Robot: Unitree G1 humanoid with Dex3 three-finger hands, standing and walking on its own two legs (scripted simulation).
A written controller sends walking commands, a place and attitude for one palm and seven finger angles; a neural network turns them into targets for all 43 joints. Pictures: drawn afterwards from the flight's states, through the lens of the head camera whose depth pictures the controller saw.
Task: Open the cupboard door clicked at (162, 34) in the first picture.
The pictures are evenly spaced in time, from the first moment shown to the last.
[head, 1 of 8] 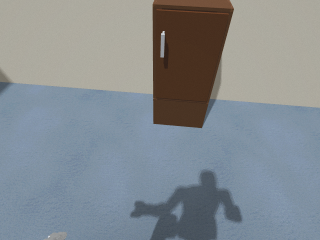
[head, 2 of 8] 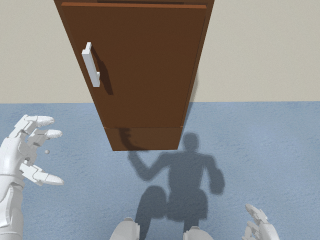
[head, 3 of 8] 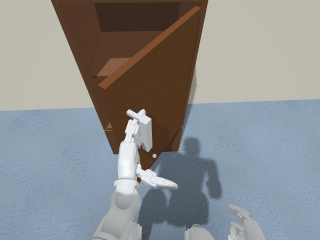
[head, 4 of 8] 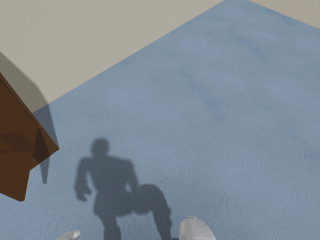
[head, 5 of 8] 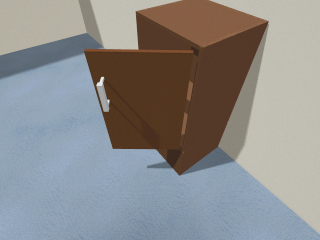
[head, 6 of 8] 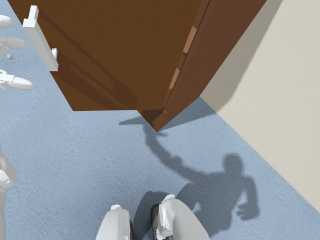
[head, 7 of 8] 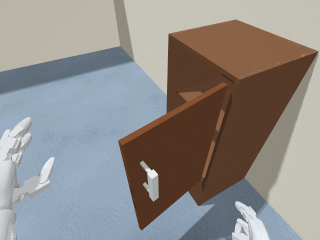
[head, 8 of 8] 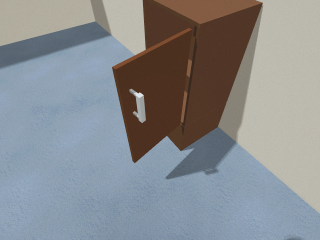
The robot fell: no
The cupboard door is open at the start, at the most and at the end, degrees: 0 101 100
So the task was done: yes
